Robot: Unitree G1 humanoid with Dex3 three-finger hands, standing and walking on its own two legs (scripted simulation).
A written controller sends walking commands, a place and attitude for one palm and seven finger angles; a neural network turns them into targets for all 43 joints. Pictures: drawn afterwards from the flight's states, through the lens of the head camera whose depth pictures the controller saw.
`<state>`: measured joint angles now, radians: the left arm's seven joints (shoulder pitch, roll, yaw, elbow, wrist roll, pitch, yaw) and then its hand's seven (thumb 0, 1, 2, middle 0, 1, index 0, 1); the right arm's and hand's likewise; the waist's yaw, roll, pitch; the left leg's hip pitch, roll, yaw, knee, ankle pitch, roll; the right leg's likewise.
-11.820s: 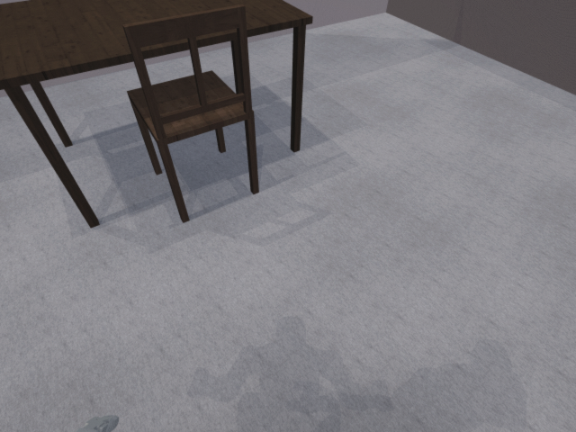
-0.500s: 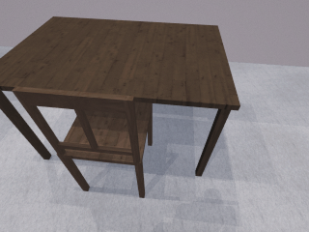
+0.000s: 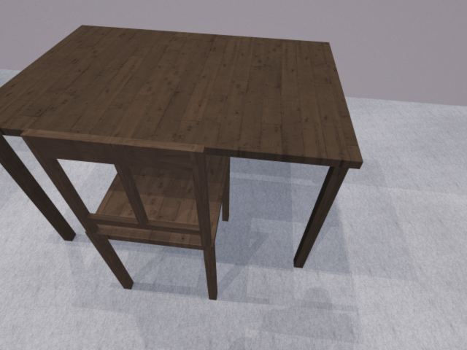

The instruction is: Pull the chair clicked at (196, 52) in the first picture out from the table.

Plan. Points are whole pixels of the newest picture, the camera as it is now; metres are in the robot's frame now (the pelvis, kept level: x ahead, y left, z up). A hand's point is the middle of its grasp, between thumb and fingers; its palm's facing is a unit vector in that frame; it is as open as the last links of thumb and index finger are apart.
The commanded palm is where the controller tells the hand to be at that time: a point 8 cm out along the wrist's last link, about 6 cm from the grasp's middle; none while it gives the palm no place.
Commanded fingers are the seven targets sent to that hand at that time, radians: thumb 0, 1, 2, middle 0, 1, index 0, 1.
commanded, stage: look again from close up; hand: left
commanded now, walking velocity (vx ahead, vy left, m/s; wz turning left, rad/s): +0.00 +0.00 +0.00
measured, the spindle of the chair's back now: (133, 195) +0.49 +0.30 -0.10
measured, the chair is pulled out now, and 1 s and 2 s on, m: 0.00 0.00 0.00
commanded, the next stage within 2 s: shuffle to correct the standing spot in 1.82 s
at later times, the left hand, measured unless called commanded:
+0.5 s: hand out of the picture -0.03 +0.18 -0.18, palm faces +0.04 -0.98 -0.19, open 7.4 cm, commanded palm none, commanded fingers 0.00 0.90 0.90 -0.20 -0.30 -0.20 -0.30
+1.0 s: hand out of the picture -0.01 +0.19 -0.17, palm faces +0.03 -0.98 -0.21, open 7.4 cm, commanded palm none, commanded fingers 0.00 0.90 0.90 -0.20 -0.30 -0.20 -0.30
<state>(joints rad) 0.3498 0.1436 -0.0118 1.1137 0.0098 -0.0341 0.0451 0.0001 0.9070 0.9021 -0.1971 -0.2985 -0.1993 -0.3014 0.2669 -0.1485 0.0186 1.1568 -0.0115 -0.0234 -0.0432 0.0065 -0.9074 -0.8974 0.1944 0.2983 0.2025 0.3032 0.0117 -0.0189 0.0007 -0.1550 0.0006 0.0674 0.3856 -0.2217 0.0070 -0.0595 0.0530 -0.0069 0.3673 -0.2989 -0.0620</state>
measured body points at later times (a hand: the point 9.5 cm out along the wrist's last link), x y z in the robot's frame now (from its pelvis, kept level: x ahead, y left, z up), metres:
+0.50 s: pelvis +0.00 +0.01 +0.00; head +0.00 +0.01 +0.45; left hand -0.03 +0.23 -0.16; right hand +0.00 -0.22 -0.16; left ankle -0.01 +0.11 -0.74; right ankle -0.06 -0.07 -0.74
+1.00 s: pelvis -0.01 +0.01 +0.00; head +0.00 +0.01 +0.45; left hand -0.01 +0.24 -0.16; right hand +0.02 -0.23 -0.15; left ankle -0.01 +0.11 -0.74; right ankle -0.06 -0.07 -0.74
